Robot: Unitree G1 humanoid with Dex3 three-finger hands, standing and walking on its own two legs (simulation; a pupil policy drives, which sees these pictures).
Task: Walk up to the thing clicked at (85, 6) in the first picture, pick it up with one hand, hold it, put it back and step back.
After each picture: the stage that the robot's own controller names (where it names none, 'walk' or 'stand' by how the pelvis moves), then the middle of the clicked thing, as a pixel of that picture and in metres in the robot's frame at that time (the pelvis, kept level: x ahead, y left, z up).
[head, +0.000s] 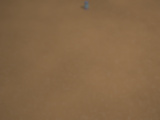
stand; (86, 5) +2.29 -0.02 -0.72
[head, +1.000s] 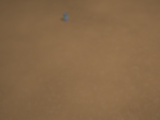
walk; (65, 17) +2.13 +0.28 -0.69
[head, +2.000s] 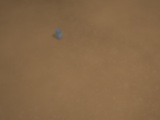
walk; (59, 34) +1.48 +0.38 -0.71
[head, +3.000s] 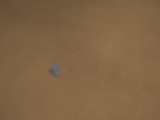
walk; (56, 71) +0.95 +0.35 -0.72
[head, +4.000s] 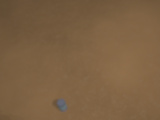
walk; (62, 105) +0.61 +0.29 -0.71
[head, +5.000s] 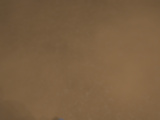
walk; out of the picture +0.44 +0.27 -0.71
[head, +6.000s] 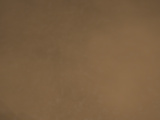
stand; out of the picture +0.37 +0.23 -0.72
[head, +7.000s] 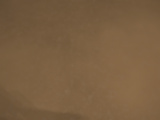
stand; out of the picture +0.35 +0.13 -0.71
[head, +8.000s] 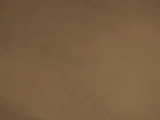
stand; out of the picture +0.34 +0.15 -0.73
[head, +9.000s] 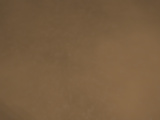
stand; out of the picture +0.33 +0.14 -0.73
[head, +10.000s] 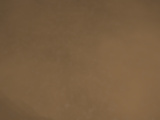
stand; out of the picture +0.31 +0.14 -0.73
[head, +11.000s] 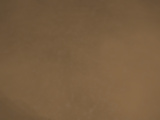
stand; out of the picture +0.32 +0.14 -0.73
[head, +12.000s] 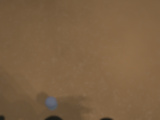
go down; (51, 103) +0.37 +0.16 -0.56
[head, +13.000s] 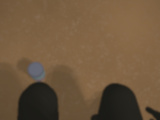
go down; (37, 72) +0.40 +0.21 -0.32
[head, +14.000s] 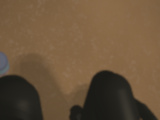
close in; out of the picture +0.39 +0.24 -0.24
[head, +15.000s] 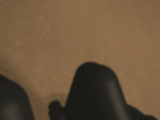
close; out of the picture +0.38 +0.26 -0.22
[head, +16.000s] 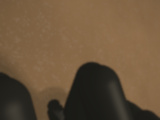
lift; out of the picture +0.37 +0.26 -0.22
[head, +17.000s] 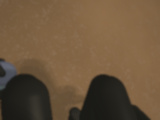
lift; (2, 77) +0.32 +0.24 -0.15
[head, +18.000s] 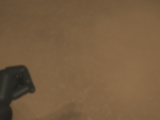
hold; out of the picture +0.28 +0.05 -0.61
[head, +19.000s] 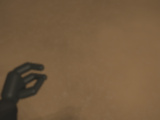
go down; out of the picture +0.23 +0.11 -0.70
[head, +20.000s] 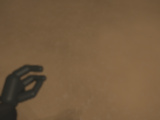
stand; out of the picture +0.21 +0.09 -0.70
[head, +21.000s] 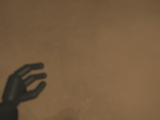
stand; out of the picture +0.21 +0.09 -0.70
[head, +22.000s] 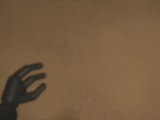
stand; out of the picture +0.21 +0.09 -0.70
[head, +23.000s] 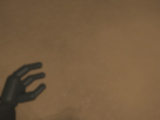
stand; out of the picture +0.21 +0.10 -0.70
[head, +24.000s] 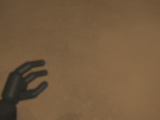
stand; out of the picture +0.21 +0.09 -0.70
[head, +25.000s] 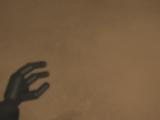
stand; out of the picture +0.20 +0.10 -0.70
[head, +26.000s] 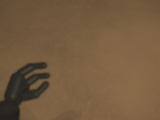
stand; out of the picture +0.20 +0.09 -0.71
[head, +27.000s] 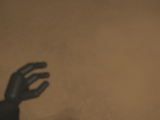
stand; out of the picture +0.20 +0.09 -0.71
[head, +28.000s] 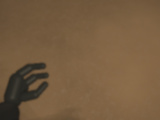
stand; out of the picture +0.22 +0.09 -0.69
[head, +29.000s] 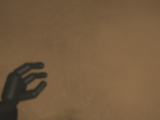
stand; out of the picture +0.21 +0.10 -0.70
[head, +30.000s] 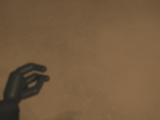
crouch; out of the picture +0.22 +0.10 -0.70
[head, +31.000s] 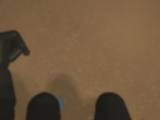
crouch; (52, 106) +0.28 +0.12 -0.42
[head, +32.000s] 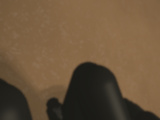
lower; out of the picture +0.28 +0.17 -0.25
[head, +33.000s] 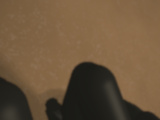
lower; out of the picture +0.28 +0.18 -0.25
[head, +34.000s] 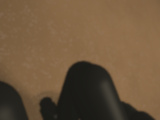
lower; out of the picture +0.28 +0.18 -0.25
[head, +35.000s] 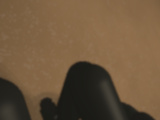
lower; out of the picture +0.29 +0.18 -0.25
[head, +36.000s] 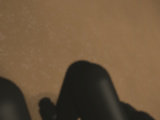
lower; out of the picture +0.29 +0.18 -0.24
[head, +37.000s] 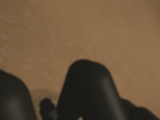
open; out of the picture +0.30 +0.18 -0.24
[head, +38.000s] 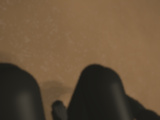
rise; out of the picture +0.30 +0.18 -0.24
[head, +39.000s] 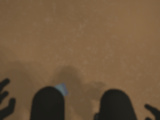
walk; (56, 92) +0.31 +0.14 -0.43
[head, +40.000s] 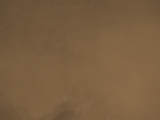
stand; out of the picture +0.25 +0.10 -0.69
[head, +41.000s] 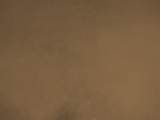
stand; out of the picture +0.26 +0.11 -0.69
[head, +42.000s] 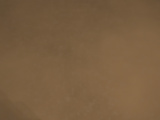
stand; out of the picture +0.26 +0.10 -0.74
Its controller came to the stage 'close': yes
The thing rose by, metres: 0.30
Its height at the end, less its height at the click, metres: -0.02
